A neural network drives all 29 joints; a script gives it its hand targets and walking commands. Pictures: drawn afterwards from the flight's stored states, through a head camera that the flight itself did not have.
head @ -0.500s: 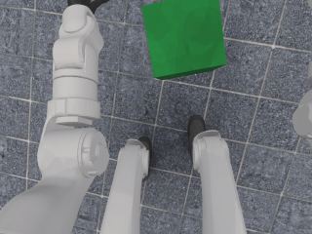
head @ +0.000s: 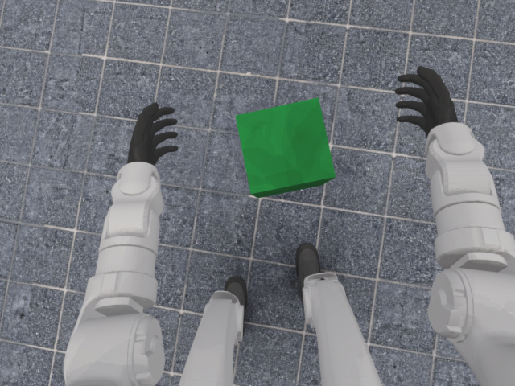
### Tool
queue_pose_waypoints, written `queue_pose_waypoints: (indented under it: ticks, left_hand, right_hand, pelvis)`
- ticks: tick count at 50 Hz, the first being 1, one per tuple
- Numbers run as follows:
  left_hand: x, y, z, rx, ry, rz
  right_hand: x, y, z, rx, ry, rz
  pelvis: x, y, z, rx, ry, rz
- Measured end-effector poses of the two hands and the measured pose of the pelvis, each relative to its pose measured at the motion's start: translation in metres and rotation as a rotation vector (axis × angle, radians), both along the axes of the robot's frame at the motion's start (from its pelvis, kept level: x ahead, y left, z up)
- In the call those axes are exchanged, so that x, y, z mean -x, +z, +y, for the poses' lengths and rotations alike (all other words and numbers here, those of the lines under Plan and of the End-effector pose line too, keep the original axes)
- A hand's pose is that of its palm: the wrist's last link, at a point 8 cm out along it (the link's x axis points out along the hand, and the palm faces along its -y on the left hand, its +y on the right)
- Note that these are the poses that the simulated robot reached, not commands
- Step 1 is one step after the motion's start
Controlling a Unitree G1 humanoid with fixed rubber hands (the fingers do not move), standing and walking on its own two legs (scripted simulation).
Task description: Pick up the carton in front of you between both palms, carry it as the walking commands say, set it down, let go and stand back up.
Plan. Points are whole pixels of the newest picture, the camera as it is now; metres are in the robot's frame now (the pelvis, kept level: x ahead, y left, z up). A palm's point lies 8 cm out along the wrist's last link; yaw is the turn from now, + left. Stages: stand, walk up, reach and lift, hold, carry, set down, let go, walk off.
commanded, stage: let go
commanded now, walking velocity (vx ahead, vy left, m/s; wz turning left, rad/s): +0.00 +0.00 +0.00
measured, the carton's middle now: (284, 154) +0.51 -0.05 -0.56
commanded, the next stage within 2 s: stand in 1.10 s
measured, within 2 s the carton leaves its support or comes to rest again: neither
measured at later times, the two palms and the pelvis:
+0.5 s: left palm (43, 295) +0.28 +0.24 -0.01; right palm (471, 257) +0.28 -0.22 -0.02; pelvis +0.06 +0.02 +0.07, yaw -2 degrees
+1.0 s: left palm (15, 338) +0.24 +0.25 +0.02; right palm (492, 328) +0.22 -0.21 +0.02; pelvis +0.07 +0.03 +0.08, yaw -1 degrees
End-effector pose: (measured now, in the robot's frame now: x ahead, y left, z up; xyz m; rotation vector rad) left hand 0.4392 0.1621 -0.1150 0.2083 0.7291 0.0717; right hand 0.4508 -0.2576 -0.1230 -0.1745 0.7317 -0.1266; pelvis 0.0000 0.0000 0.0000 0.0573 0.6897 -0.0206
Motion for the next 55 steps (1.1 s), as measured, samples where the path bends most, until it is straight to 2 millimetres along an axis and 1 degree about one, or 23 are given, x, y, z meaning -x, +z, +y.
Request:
queue_pose_waypoints:
  ticks: [7, 13, 23, 27, 30, 34, 39, 46, 55]
  left_hand:
    - [0.043, 0.039, 0.031, -0.006, -0.018, 0.017]
    - [0.082, 0.068, 0.051, 0.007, -0.014, 0.026]
    - [0.150, 0.102, 0.073, 0.024, -0.004, 0.048]
    - [0.173, 0.116, 0.081, 0.024, -0.001, 0.053]
    - [0.187, 0.125, 0.086, 0.023, 0.001, 0.054]
    - [0.198, 0.133, 0.091, 0.025, -0.003, 0.051]
    - [0.201, 0.136, 0.093, 0.029, -0.014, 0.047]
    - [0.197, 0.136, 0.090, 0.029, -0.021, 0.050]
    - [0.199, 0.135, 0.088, 0.004, -0.003, 0.077]
  right_hand:
    - [0.046, 0.033, 0.012, -0.022, 0.013, 0.007]
    - [0.085, 0.059, 0.023, -0.025, 0.021, 0.019]
    - [0.157, 0.096, 0.034, -0.025, 0.018, 0.043]
    - [0.182, 0.112, 0.038, -0.021, 0.017, 0.045]
    - [0.198, 0.123, 0.040, -0.019, 0.017, 0.046]
    - [0.215, 0.133, 0.043, -0.019, 0.018, 0.050]
    - [0.228, 0.140, 0.046, -0.023, 0.020, 0.059]
    - [0.230, 0.141, 0.047, -0.027, 0.022, 0.071]
    - [0.229, 0.138, 0.044, -0.018, 0.016, 0.069]
  pelvis:
    - [-0.015, 0.025, 0.007, 0.018, 0.000, -0.095]
    - [-0.029, 0.043, 0.014, 0.035, 0.001, -0.197]
    - [-0.051, 0.067, 0.022, 0.061, 0.001, -0.393]
    - [-0.059, 0.076, 0.024, 0.071, 0.002, -0.477]
    - [-0.064, 0.081, 0.025, 0.077, 0.003, -0.540]
    - [-0.069, 0.085, 0.026, 0.082, 0.005, -0.617]
    - [-0.070, 0.086, 0.027, 0.087, 0.006, -0.696]
    - [-0.069, 0.085, 0.026, 0.092, 0.005, -0.759]
    - [-0.071, 0.083, 0.024, 0.089, 0.011, -0.766]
